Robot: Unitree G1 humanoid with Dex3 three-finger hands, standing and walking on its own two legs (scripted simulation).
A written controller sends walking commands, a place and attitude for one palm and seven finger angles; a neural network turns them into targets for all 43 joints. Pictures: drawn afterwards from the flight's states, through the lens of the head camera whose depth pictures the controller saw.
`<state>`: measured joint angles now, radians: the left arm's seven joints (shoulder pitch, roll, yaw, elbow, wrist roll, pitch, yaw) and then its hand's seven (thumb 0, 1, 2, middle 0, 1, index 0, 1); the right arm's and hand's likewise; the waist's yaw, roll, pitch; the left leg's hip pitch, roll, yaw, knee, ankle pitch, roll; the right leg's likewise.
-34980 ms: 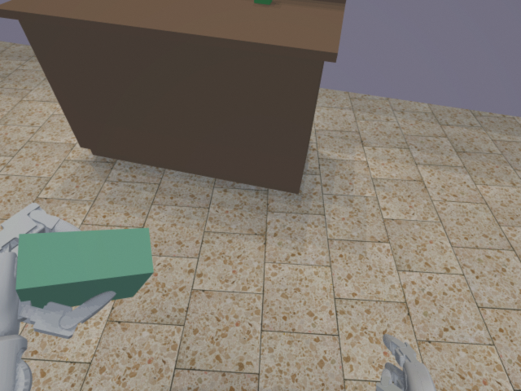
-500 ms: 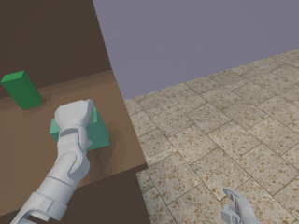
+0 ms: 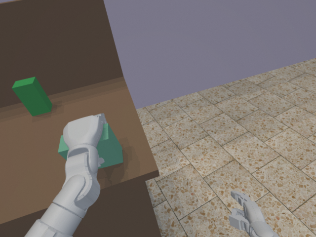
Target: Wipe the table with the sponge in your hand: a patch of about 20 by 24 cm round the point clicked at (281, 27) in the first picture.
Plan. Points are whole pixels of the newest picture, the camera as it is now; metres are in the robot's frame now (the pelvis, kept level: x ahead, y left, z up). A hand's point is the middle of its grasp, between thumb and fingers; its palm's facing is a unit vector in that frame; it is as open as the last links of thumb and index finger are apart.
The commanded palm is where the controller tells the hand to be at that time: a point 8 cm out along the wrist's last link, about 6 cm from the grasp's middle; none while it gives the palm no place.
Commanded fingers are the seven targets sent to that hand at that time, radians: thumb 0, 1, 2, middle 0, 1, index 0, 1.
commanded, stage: slide back across to the middle lane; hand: left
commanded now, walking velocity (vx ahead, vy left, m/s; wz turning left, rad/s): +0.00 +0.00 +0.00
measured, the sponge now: (96, 153) +0.30 +0.22 +0.08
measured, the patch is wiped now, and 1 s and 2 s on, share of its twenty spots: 0.95 0.95 0.95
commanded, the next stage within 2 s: wipe forward along the middle lane in 0.72 s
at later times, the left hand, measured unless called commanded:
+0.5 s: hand (82, 147) +0.28 +0.23 +0.13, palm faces +0.16 -0.15 -0.98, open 9.6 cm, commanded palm +0.23 +0.25 +0.18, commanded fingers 0.00 0.10 1.30 -1.20 -1.60 -1.20 -1.60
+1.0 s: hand (60, 159) +0.25 +0.28 +0.12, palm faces +0.02 -0.02 -1.00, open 9.6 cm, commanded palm +0.23 +0.28 +0.17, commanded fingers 0.00 0.10 1.30 -1.20 -1.60 -1.20 -1.60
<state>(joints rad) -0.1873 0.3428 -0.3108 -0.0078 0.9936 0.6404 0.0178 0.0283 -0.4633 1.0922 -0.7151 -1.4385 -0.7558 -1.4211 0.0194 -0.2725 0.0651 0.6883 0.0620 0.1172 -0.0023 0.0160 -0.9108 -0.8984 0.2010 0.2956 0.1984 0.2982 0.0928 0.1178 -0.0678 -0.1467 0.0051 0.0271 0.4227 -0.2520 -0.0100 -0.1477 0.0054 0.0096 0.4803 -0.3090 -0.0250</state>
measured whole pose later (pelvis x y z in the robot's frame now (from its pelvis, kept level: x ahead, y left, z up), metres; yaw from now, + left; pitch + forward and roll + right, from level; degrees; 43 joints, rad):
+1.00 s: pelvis -0.01 -0.01 +0.00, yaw +2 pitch -3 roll +1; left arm -0.08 0.51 -0.11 -0.04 0.93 0.44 -0.08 -0.02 -0.49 1.09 -0.76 -1.39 -0.80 -1.37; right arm 0.02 -0.27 0.06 0.70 0.03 0.08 -0.09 0.02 -0.91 -0.90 0.20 0.30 0.20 0.30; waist 0.11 0.11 -0.01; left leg -0.14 0.02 -0.01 0.41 -0.22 -0.02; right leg -0.12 0.02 -0.02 0.45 -0.28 -0.04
